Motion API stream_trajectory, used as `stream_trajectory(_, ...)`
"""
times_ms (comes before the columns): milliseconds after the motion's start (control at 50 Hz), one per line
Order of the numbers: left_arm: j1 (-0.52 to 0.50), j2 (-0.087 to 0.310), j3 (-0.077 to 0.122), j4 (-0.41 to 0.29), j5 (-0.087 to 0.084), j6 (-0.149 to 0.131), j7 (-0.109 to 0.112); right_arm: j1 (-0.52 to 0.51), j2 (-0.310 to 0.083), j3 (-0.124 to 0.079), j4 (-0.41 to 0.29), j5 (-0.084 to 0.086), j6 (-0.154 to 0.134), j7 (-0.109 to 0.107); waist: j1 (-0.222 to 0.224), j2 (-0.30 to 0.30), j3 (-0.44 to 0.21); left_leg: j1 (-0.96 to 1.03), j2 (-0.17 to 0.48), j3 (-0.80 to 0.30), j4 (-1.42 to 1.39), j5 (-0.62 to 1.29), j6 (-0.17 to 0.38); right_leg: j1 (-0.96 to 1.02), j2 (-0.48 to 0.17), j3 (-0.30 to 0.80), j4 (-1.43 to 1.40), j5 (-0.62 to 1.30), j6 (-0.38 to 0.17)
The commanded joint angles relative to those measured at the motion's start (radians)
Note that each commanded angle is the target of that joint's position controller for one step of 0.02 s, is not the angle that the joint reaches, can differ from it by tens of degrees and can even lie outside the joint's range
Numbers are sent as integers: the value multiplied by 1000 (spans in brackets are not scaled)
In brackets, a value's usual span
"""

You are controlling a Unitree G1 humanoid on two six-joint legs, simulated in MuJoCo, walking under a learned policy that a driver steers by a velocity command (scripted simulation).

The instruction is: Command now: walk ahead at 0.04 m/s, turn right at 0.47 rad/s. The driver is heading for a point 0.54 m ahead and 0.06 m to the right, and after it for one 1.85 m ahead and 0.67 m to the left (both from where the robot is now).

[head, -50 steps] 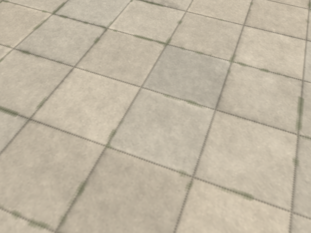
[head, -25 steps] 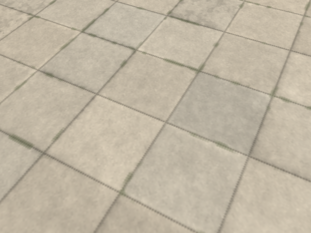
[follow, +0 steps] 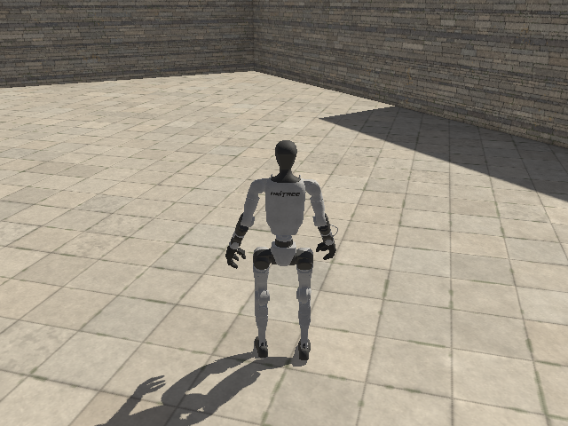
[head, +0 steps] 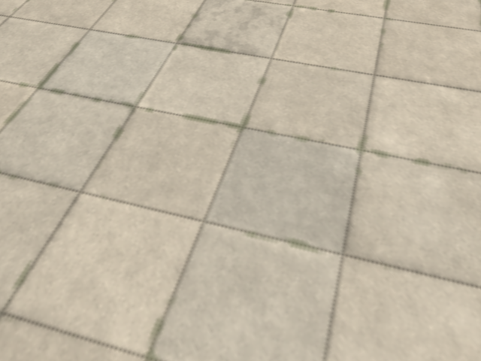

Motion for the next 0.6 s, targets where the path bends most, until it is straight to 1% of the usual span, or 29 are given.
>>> stream_trajectory(20,110,83,30,-34,4,-5,-17,-62,-172,-44,-48,26,4,-4,48,126,-150,56,254,-147,-114,-33,153,191,25,-49,-182,105,-55)
stream_trajectory(40,134,100,39,-26,12,-5,-20,-41,-148,-42,-33,35,9,-2,54,81,-124,21,213,-104,-30,-108,97,232,39,-27,-282,150,-91)
stream_trajectory(60,139,167,56,-39,17,-7,-10,11,-101,-35,-17,25,15,4,31,-122,-73,-97,110,-3,201,-236,-1,265,-93,200,-454,272,-160)
stream_trajectory(80,103,280,72,-85,18,-11,2,-32,-83,-31,-64,-4,12,2,12,-337,-11,-347,-61,-4,420,-515,-87,273,-307,546,-529,437,-325)
stream_trajectory(100,117,262,68,-89,57,-38,-2,-136,-109,-41,-91,-9,7,-3,66,-247,-47,-344,-69,-169,608,-533,-69,204,-311,578,-567,361,-381)
stream_trajectory(120,65,234,62,-94,56,-62,-1,-117,-122,-49,-83,9,8,-3,25,-194,-50,-346,-46,-212,658,-436,-50,205,-255,486,-563,300,-328)
stream_trajectory(140,-2,207,59,-107,30,-73,3,-72,-131,-57,-54,11,11,-9,-9,-138,-50,-349,-32,-221,659,-347,-45,217,-204,414,-542,272,-263)
stream_trajectory(160,-35,172,48,-117,9,-75,7,-57,-144,-64,-35,1,13,-16,-15,-122,-64,-347,-28,-223,653,-299,-50,233,-184,379,-527,301,-230)
stream_trajectory(180,-38,152,39,-120,3,-75,12,-54,-140,-65,-32,-4,11,-15,-19,-119,-81,-319,-36,-220,671,-261,-59,235,-164,354,-513,374,-225)
stream_trajectory(200,-22,142,35,-121,4,-72,16,-51,-129,-64,-33,0,6,-12,-19,-110,-105,-302,-46,-220,673,-236,-67,255,-152,342,-501,431,-228)
stream_trajectory(240,10,144,38,-120,3,-68,24,-56,-108,-58,-34,12,-3,-10,-9,-106,-127,-309,-54,-226,592,-209,-80,325,-141,336,-480,492,-235)
stream_trajectory(300,20,149,40,-120,3,-60,31,-69,-90,-44,-27,17,-8,0,14,-127,-137,-257,-46,-222,417,-189,-101,368,-134,327,-463,480,-237)
stream_trajectory(340,13,155,41,-121,10,-53,28,-71,-93,-38,-22,20,-9,9,25,-146,-131,-176,-43,-210,341,-203,-105,328,-135,334,-460,471,-248)
stream_trajectory(380,-5,158,39,-121,15,-47,19,-56,-108,-38,-14,25,-11,16,30,-153,-122,-99,-44,-197,286,-225,-100,286,-138,348,-453,495,-258)
stream_trajectory(420,-22,152,34,-117,12,-43,12,-42,-117,-37,-7,27,-15,22,30,-149,-113,-51,-44,-189,216,-230,-90,281,-140,370,-434,530,-260)
stream_trajectory(440,-37,146,30,-115,7,-41,10,-27,-115,-36,-1,26,-18,26,19,-142,-111,-17,-45,-183,148,-200,-80,280,-133,375,-417,542,-252)
stream_trajectory(460,-57,137,24,-113,1,-39,10,0,-108,-34,11,24,-24,31,-4,-129,-110,42,-48,-173,33,-116,-66,267,-115,369,-395,534,-231)
stream_trajectory(480,-53,127,19,-105,-3,-40,11,24,-111,-32,22,15,-29,35,-21,-107,-107,124,-38,-181,-98,34,-46,239,-89,362,-384,488,-195)
stream_trajectory(500,-26,105,10,-100,10,-47,11,45,-154,-38,26,0,-32,33,-9,-48,-129,227,45,-256,-111,163,-16,186,-45,332,-346,372,-145)
stream_trajectory(520,25,71,1,-101,34,-57,6,42,-230,-50,20,-13,-29,29,47,138,-154,297,188,-396,-79,401,58,106,74,229,-226,128,-91)
stream_trajectory(540,7,63,0,-107,30,-60,5,-1,-180,-33,30,-17,-27,31,52,219,-133,207,251,-454,-89,347,175,99,102,161,-243,-28,-44)
stream_trajectory(560,-17,97,5,-97,32,-59,7,-48,-128,-18,18,-12,-32,35,41,181,-114,169,224,-439,-104,250,184,144,74,149,-248,-3,-21)
stream_trajectory(580,-53,104,10,-98,28,-56,9,-50,-127,-16,24,-9,-35,36,27,171,-109,174,176,-405,-99,191,147,153,72,147,-278,81,-20)
stream_trajectory(600,-71,97,9,-95,28,-48,10,-38,-143,-17,31,-5,-39,38,16,169,-105,163,141,-374,-93,150,115,184,66,152,-310,158,-20)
